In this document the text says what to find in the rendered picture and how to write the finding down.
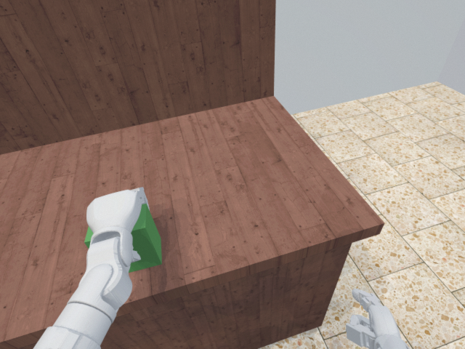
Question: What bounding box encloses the table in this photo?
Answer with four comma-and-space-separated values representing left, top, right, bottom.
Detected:
0, 0, 384, 349

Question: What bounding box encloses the robot left forearm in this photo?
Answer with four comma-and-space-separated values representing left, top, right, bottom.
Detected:
33, 226, 133, 349

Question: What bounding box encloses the right robot hand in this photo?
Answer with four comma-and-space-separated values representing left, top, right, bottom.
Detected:
346, 289, 401, 349

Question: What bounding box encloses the left robot hand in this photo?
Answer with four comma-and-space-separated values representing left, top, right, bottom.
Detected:
86, 187, 150, 263

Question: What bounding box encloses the sponge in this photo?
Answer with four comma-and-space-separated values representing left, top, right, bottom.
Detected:
84, 204, 162, 273

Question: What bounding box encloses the robot right forearm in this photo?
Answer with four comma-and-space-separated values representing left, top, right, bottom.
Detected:
374, 334, 410, 349

